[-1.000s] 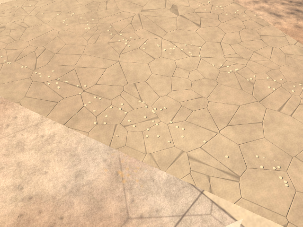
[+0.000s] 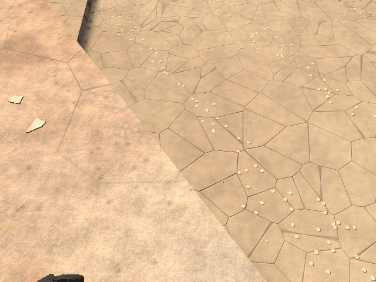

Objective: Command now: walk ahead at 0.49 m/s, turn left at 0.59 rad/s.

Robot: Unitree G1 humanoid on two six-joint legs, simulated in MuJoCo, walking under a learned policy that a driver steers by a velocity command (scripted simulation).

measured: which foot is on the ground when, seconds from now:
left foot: up 0.00-0.44, down 0.46-1.00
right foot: down 0.00-0.48, up 0.50-1.00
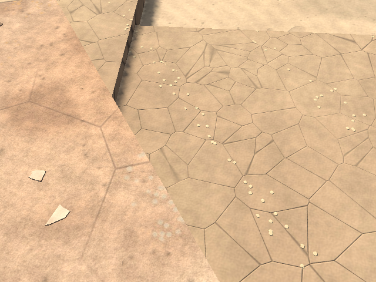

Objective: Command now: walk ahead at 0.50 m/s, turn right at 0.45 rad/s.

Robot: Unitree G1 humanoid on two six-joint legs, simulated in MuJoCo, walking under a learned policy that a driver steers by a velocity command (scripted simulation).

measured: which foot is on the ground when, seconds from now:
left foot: down 0.00-0.06, up 0.08-0.56, down 0.58-1.00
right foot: up 0.00-0.02, down 0.04-0.58, up 0.60-1.00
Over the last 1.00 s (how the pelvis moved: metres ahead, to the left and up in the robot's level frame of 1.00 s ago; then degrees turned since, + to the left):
0.51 0.13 0.00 6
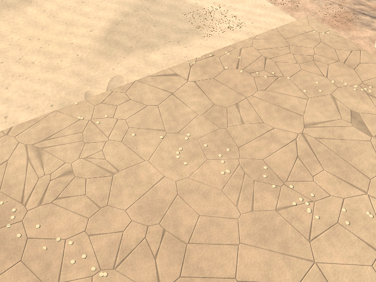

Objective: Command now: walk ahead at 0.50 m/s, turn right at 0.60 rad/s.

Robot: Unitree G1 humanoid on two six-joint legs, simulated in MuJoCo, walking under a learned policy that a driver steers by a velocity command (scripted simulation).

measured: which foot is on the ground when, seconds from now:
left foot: down 0.00-0.24, up 0.26-0.68, down 0.70-1.00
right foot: up 0.00-0.22, down 0.24-0.72, up 0.74-1.00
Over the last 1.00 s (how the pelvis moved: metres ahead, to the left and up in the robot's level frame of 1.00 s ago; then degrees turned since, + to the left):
0.50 -0.05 0.01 -36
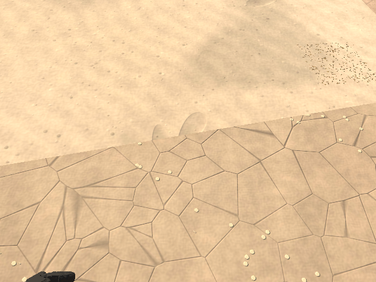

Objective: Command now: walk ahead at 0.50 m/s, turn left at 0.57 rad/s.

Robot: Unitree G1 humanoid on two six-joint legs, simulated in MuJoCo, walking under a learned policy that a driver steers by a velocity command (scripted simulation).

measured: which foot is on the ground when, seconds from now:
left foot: down 0.00-0.22, up 0.24-0.72, down 0.74-1.00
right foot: up 0.00-0.18, down 0.20-0.74, up 0.76-1.00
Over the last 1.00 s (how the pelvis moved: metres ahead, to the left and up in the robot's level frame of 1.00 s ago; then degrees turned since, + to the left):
0.58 0.04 -0.10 17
